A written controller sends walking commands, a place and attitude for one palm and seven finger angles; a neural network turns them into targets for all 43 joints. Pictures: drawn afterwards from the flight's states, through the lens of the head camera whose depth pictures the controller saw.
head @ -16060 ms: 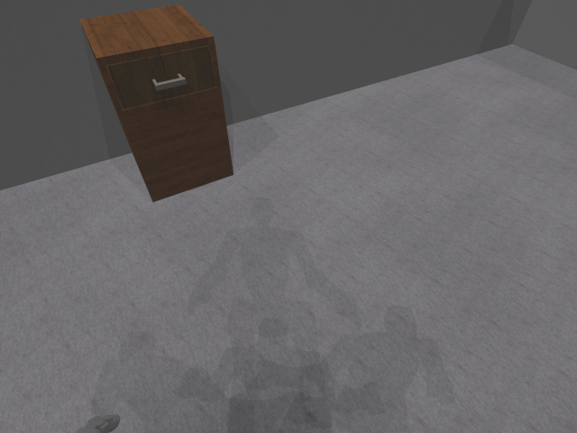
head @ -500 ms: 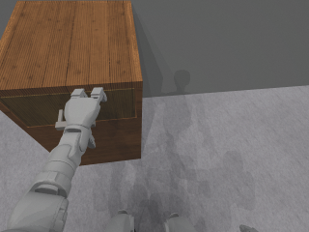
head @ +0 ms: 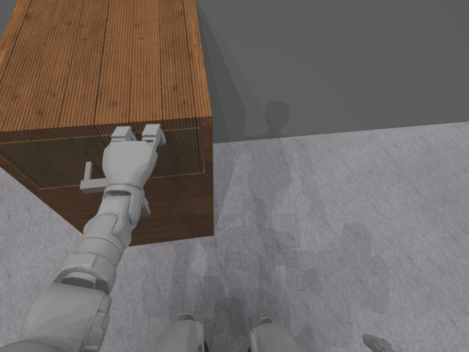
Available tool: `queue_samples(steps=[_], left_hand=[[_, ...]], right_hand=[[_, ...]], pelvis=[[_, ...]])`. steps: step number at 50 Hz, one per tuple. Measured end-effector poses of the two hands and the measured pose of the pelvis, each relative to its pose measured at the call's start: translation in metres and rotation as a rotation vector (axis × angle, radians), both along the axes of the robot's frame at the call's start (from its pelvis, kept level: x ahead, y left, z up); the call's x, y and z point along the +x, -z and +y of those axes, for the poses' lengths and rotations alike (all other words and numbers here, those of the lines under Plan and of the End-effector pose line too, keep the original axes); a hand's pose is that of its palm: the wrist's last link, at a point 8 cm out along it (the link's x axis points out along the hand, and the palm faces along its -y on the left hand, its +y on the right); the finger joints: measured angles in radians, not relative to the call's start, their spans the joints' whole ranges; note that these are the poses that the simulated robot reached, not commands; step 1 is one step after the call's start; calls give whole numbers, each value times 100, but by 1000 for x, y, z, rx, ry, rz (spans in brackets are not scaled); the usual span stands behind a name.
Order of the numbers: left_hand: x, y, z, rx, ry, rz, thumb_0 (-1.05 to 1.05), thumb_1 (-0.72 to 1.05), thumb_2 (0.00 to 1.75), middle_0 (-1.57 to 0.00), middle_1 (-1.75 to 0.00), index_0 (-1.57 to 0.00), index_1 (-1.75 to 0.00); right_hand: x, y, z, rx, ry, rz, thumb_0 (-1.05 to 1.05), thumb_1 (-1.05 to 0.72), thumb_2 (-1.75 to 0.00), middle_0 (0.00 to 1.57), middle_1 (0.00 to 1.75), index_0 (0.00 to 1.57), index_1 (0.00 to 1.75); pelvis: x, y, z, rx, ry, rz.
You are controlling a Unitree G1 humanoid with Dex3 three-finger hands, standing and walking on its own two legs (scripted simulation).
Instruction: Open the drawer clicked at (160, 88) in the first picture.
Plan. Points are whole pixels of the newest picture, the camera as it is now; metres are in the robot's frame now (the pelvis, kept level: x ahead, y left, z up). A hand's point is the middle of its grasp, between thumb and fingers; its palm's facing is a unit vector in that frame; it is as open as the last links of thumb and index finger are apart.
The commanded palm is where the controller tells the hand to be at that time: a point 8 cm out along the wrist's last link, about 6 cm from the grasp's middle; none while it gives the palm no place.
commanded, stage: move the hooked fingers above the handle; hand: left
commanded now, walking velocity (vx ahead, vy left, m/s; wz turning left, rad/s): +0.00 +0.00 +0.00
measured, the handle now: (112, 174) +0.48 +0.24 -0.09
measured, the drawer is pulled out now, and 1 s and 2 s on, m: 0.00 0.00 0.00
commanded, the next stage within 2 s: lower the fingers behind the handle in 1.60 s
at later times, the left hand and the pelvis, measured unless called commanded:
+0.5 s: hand (120, 180) +0.44 +0.21 -0.04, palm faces +0.02 -0.12 -0.99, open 13.8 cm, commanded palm +0.42 +0.23 +0.03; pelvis +0.01 +0.00 +0.00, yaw +0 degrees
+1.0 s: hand (111, 181) +0.44 +0.22 -0.04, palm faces +0.03 -0.02 -1.00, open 13.8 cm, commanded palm +0.41 +0.22 +0.03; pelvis +0.00 +0.00 +0.00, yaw -1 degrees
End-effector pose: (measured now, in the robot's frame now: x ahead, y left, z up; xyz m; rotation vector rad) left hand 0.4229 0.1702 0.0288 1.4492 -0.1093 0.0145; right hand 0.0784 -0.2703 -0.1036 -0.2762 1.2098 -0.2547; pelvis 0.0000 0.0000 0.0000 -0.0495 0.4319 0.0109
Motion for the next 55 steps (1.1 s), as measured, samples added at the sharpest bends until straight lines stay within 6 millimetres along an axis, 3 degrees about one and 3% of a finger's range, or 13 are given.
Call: queue_samples(steps=[6,11,14,19,21,24,28,33,36,42,44,47,55], left_hand=[[-20,17,63,177,-272,73,0,-49,30,-37,-124,-32,-120],[-32,0,119,148,-420,215,0,-49,30,-34,-122,-32,-120],[-25,-7,109,125,-308,269,0,-49,30,-33,-121,-32,-120],[1,-1,37,22,3,246,-1,-49,30,-32,-120,-32,-120],[3,4,24,-33,13,182,0,-49,30,-33,-120,-32,-120],[-3,13,34,-32,-38,91,0,-49,30,-34,-121,-32,-120],[-13,18,72,116,-175,23,0,-49,30,-33,-120,-32,-120],[-27,9,112,143,-358,106,0,-49,30,-33,-120,-32,-120],[-26,1,102,97,-330,190,0,-49,30,-32,-120,-32,-120],[0,-7,30,18,-23,205,-1,-49,30,-32,-120,-32,-120],[3,-6,21,-19,-12,150,0,-49,30,-35,-121,-32,-120],[-2,2,28,1,-45,81,0,-49,30,-37,-122,-32,-120],[-25,14,93,150,-302,106,0,-49,30,-34,-121,-32,-120]], right_hand=[[-10,16,9,71,8,60,0,-91,-90,20,30,20,30],[-14,7,13,78,-7,86,0,-91,-90,20,30,21,30],[-13,0,9,47,-32,91,0,-91,-90,20,30,21,30],[-4,-7,-4,-17,-29,72,0,-91,-90,20,30,21,30],[-1,-6,-7,-30,-14,57,0,-91,-90,20,30,21,30],[1,2,-9,-26,-8,53,0,-91,-90,20,30,21,30],[2,17,-2,18,-12,63,0,-91,-90,20,30,20,30],[-2,21,15,85,-24,96,0,-91,-90,20,30,20,30],[-2,11,21,90,-32,100,0,-91,-90,20,30,21,30],[0,-8,16,29,-14,45,0,-91,-90,20,30,21,30],[-1,-9,11,13,2,30,0,-91,-90,20,30,21,30],[-6,-3,5,9,10,34,0,-91,-90,20,30,21,30],[-20,15,7,64,4,101,0,-91,-90,20,30,20,30]], pelvis=[[-6,-3,-4,23,19,-5],[0,-14,-10,16,-10,-13],[6,-17,-10,3,-44,-24],[11,-10,-6,-11,-52,-15],[12,-6,-3,-12,-37,1],[10,2,-2,-8,-9,20],[5,8,-1,-1,5,28],[2,-1,-2,0,-13,6],[5,-10,-2,-5,-33,-18],[9,-14,0,-10,-39,-29],[9,-11,1,-11,-26,-18],[7,-5,2,-8,-3,-5],[-2,-1,-1,3,-2,1]])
